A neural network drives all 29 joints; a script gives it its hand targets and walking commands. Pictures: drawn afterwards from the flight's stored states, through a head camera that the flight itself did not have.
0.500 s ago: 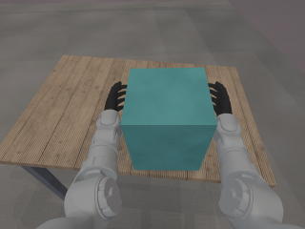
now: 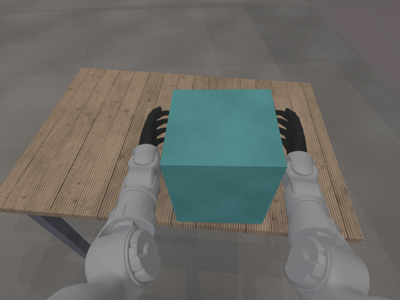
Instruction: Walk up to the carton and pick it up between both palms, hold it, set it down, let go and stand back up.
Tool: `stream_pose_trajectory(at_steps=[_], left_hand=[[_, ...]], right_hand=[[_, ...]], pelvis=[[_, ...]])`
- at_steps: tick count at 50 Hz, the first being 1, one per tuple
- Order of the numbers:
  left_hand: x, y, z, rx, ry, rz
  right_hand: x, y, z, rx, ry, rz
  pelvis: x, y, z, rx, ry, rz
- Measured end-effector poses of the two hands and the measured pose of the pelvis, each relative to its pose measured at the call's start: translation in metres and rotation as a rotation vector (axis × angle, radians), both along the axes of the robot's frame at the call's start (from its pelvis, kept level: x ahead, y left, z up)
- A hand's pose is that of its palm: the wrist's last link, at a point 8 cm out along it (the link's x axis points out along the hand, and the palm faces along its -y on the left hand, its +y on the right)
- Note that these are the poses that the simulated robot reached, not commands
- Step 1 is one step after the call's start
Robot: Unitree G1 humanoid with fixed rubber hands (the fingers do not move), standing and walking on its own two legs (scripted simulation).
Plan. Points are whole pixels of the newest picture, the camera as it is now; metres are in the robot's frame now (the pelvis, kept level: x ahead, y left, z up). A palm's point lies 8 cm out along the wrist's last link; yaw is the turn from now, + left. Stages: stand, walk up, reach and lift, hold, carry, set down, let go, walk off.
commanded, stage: set down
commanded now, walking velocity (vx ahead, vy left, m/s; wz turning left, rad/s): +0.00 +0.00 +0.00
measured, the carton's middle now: (220, 160) +0.42 +0.00 +0.02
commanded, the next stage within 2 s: none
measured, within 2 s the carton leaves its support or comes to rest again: rests again in 1.14 s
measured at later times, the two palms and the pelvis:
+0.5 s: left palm (154, 143) +0.42 +0.14 +0.07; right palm (298, 152) +0.41 -0.16 +0.08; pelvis +0.00 +0.00 +0.00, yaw -1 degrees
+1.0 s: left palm (156, 143) +0.43 +0.14 +0.07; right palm (299, 154) +0.41 -0.16 +0.08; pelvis +0.00 +0.00 +0.00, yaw -1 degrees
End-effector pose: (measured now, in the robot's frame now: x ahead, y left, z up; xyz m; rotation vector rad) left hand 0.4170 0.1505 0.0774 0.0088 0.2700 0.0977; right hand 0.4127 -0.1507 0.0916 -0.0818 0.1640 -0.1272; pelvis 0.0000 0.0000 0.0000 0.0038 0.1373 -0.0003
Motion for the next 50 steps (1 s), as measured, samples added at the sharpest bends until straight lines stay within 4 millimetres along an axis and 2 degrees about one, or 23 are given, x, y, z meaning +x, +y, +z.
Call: stream_pose_trajectory(at_steps=[50], left_hand=[[0.008,-0.013,-0.008,-0.006,-0.026,-0.022]], right_hand=[[-0.005,-0.013,-0.013,-0.021,0.012,-0.019]], pelvis=[[0.002,0.0,0.0,0.001,-0.007,-0.023]])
